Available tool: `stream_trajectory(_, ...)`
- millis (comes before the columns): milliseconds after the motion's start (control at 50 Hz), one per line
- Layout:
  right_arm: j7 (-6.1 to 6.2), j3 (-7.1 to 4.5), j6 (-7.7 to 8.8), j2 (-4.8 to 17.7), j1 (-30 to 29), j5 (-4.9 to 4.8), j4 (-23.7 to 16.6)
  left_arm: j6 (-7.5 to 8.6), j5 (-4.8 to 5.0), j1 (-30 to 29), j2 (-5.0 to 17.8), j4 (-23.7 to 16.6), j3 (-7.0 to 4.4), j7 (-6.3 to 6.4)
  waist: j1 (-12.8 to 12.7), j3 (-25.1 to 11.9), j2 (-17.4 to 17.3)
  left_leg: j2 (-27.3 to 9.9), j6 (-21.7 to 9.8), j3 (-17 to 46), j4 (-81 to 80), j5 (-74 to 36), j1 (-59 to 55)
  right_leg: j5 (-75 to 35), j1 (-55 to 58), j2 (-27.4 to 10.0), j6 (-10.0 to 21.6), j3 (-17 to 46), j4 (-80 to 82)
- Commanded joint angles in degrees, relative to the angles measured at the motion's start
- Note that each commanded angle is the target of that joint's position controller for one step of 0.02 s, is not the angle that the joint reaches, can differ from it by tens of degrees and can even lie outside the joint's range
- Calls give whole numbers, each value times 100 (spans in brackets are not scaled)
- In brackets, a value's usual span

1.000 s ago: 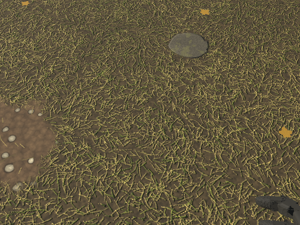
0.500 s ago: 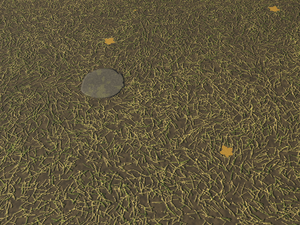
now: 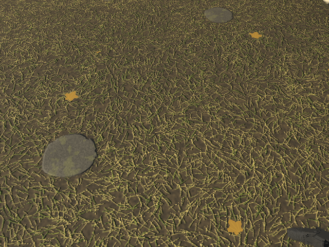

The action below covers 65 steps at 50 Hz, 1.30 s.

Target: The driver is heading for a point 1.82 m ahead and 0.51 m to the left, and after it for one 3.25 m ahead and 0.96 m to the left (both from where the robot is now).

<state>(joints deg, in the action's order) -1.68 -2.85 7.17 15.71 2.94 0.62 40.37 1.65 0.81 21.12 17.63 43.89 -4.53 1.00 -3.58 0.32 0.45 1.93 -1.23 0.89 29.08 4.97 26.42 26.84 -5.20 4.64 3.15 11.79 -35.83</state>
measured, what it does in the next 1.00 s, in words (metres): walks ahead, turning left: right foot, then left foot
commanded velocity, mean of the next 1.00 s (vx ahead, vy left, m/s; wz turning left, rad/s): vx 0.50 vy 0.00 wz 0.41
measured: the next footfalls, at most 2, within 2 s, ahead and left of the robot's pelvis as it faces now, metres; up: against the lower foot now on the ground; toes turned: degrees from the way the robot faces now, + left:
right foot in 0.44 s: +0.39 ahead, -0.10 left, +0.00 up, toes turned +15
left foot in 0.92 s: +0.57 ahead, +0.25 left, +0.00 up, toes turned +31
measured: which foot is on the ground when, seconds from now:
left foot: down 0.00-0.44, up 0.46-0.90, down 0.92-1.00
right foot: down 0.00-0.00, up 0.02-0.42, down 0.44-0.94, up 0.96-1.00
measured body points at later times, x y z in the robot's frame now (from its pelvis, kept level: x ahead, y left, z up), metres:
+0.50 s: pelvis +0.27 -0.01 +0.01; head +0.29 -0.01 +0.46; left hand +0.45 +0.27 -0.05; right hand +0.34 -0.28 -0.12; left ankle +0.12 +0.10 -0.68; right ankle +0.35 -0.11 -0.72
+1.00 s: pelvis +0.50 +0.12 +0.00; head +0.53 +0.15 +0.44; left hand +0.39 +0.40 -0.13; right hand +0.81 +0.01 -0.08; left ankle +0.54 +0.23 -0.72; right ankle +0.41 -0.09 -0.64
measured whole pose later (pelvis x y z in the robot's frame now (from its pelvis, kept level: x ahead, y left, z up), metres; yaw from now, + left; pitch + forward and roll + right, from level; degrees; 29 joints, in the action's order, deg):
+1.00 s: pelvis +0.50 +0.12 +0.00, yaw +31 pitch +2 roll -1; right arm -2.3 -3.4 1.6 17.3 5.7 -1.1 34.6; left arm 4.3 1.2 17.3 17.9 47.2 -3.5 -0.1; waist -2.8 4.1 -0.4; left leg 2.5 -5.0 -1.6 36.7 10.4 28.1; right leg 27.2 -12.5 -3.9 -1.4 -2.1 -62.0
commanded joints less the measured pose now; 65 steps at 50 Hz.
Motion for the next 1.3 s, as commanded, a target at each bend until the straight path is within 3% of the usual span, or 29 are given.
stream_trajectory(20, -53, -435, 3, 1340, 2008, -96, 244, 191, 50, 765, 266, -408, 78, -18, 650, -1760, -1791, -2286, -1785, 4669, -1297, 2014, -4499, 557, -3361, 65, -191, -278, -3522)
stream_trajectory(40, -58, -306, -26, 945, 1667, -206, 164, 230, 81, 134, 684, -490, -16, -45, 730, -886, -1086, -2153, -1548, 4241, -1404, 2612, -3903, 206, -3879, -325, -148, -201, -3851)
stream_trajectory(80, -42, -214, -132, 745, 1184, -102, 48, 334, -66, -804, 643, -719, -6, -55, 665, -21, -312, -1642, -1327, 3010, -1536, 1575, -2577, -490, -3808, -676, -125, -542, -3337)
stream_trajectory(120, -8, -153, -145, 639, 1110, -57, 26, 385, -154, -787, 487, -751, -10, -69, 444, -36, -488, -1271, -1237, 2474, -1663, 548, -2086, -856, -3289, -867, -187, -591, -2601)
stream_trajectory(160, 43, -170, -159, 694, 1209, -119, 66, 386, -170, -791, 318, -784, 36, -77, 391, -144, -640, -1147, -1312, 2132, -1725, -66, -1911, -863, -3066, -836, -331, -749, -1951)
stream_trajectory(240, 182, -276, -245, 1000, 1453, -195, 171, 417, -140, -1570, 74, -957, 163, -111, 602, -39, -562, -936, -1202, 1627, -1772, -329, -1385, -2039, -2495, -628, -558, -888, -317)
stream_trajectory(340, 243, -285, -388, 991, 1941, -244, 301, 505, -27, -2201, 253, -1113, 110, -184, 773, -10, -589, -981, -1013, 1956, -1413, 101, -1454, -2664, -1851, -370, -592, -749, 659)
stream_trajectory(380, 261, -303, -432, 1011, 1914, -240, 283, 548, -4, -2095, 383, -1107, 44, -185, 609, -29, -687, -1028, -899, 2219, -1134, 227, -1539, -2428, -1450, -371, -476, -732, 920)
stream_trajectory(420, 260, -241, -443, 790, 1795, -209, 208, 573, -46, -1346, 592, -920, -83, -126, 172, -348, -670, -700, -633, 2093, -362, 99, -1246, -2276, -232, -585, -197, -708, 1226)
stream_trajectory(440, 239, -127, -411, 467, 1688, -133, 78, 573, -129, -496, 909, -828, -179, -66, -232, -1008, -160, -374, -416, 1643, 1084, 579, -628, -1945, 1032, -1476, 170, 87, 1159)
stream_trajectory(460, 246, 1, -338, 69, 2354, -221, -97, 464, -171, 31, 1393, -665, -299, -61, -43, -1715, 1462, 321, -92, 792, 2795, 2603, 1057, -1105, 2600, -2760, 1042, 2245, 1481)
stream_trajectory(480, 262, -87, -325, 572, 2380, -320, -58, 422, -82, 88, 1044, -573, -251, -104, -78, -1443, 1474, -101, -14, 750, 3773, 2870, 1936, 145, 2423, -2984, 1220, 3177, 1811)
stream_trajectory(500, 262, -187, -355, 905, 1897, -302, -62, 423, -61, -139, 647, -613, -142, -102, -172, -726, 862, -315, 10, 799, 4122, 2355, 2130, 127, 1816, -2683, 1000, 2420, 1916)
stream_trajectory(520, 260, -207, -392, 885, 1637, -245, -90, 413, -93, -440, 479, -624, -76, -109, -68, -352, 547, -471, 57, 669, 4119, 1923, 1988, -555, 1225, -2402, 831, 1639, 2011)
stream_trajectory(560, 206, -224, -451, 722, 1422, -199, -183, 408, -152, -808, 244, -555, 5, -122, 170, 57, 603, -729, 106, 622, 3792, 1443, 1684, -1580, 392, -2019, 700, 663, 2293)
stream_trajectory(660, 100, -128, -547, 363, 1034, -175, -472, 489, -112, -842, 523, -319, -112, -114, 271, 154, 426, -882, 258, 433, 2919, 643, 1575, -2858, -9, -1962, 825, -517, 2717)
stream_trajectory(760, -76, -47, -483, 290, 233, -183, -713, 427, -57, -680, 795, -111, -169, -72, 20, 269, 256, -755, 117, 58, 1353, -637, 1108, -3185, 86, -1833, 602, -1473, 2728)
stream_trajectory(840, -177, -84, -507, 422, -226, -194, -997, 316, 59, -416, 1019, 76, -237, -67, -9, 380, 272, -594, -167, -201, 784, -181, 997, -3826, 712, -2048, 410, -1801, 2397)
stream_trajectory(880, -185, -192, -544, 627, 24, -155, -1028, 237, 95, -400, 1203, 91, -289, -32, 239, 86, 444, -224, -404, -543, 702, 429, 333, -5687, 924, -2039, 281, -2044, 1595)
stream_trajectory(920, -89, -502, -605, 1146, 1596, -178, -638, 174, 86, -384, 1128, 61, -239, 21, 1098, -762, 275, 202, -794, -600, 291, 198, -2015, -6160, 111, -1735, -13, -2349, -592)
stream_trajectory(940, 47, -640, -657, 1671, 2212, -201, -517, 221, -135, -84, 625, -94, -55, 0, 1116, -1310, -833, -1020, -1330, 1361, 186, 289, -3970, -3020, -1856, -1302, -295, -2392, -2606)
stream_trajectory(960, 27, -583, -576, 1867, 1962, -226, -712, 395, -158, 129, 280, -309, 128, -79, 714, -2231, -1630, -2215, -2296, 4500, -835, 1310, -5000, 697, -3435, -293, -479, -1339, -4183)
stream_trajectory(980, -15, -425, -512, 1310, 2011, -174, -676, 523, 67, -406, 852, -298, -17, -161, 1074, -2035, -786, -2125, -1974, 4122, -1145, 1583, -4788, 368, -3946, -642, -388, -642, -4385)
stream_trajectory(1000, -19, -365, -457, 1139, 1852, -137, -604, 583, 191, -744, 844, -413, 1, -188, 995, -1225, -663, -1932, -1747, 3257, -1155, 1269, -4030, -46, -4100, -851, -284, -782, -4133)
stream_trajectory(1020, -15, -309, -423, 989, 1458, -123, -588, 587, 116, -800, 737, -357, 29, -141, 727, -744, -185, -1716, -1539, 2557, -1182, 670, -3148, -470, -3871, -1132, -273, -839, -3652)
stream_trajectory(1060, -3, -190, -356, 675, 974, -15, -635, 443, 15, -551, 737, -189, -6, -127, 357, -457, -435, -1438, -1400, 1789, -1437, -370, -2072, -920, -3124, -1407, -317, -797, -3161)
stream_trajectory(1140, 24, -220, -170, 776, 1021, 7, -345, 198, -3, -592, 444, -108, 50, -95, 282, -129, -320, -1381, -1410, 914, -1974, -957, -1551, -1715, -3175, -1425, -517, -813, -2535)
stream_trajectory(1220, 100, -201, -141, 764, 1125, 34, -120, 239, 26, -1091, 318, -191, 82, -155, 490, 137, -297, -1161, -1065, 77, -2151, -931, -1752, -3164, -3315, -1222, -489, -763, -1215)
stream_trajectory(1300, 138, -232, -163, 879, 1380, -8, 137, 280, 52, -1684, 172, -407, 151, -281, 771, 409, -242, -1356, -933, -287, -2268, -862, -2241, -3644, -3322, -1021, -354, -940, -216)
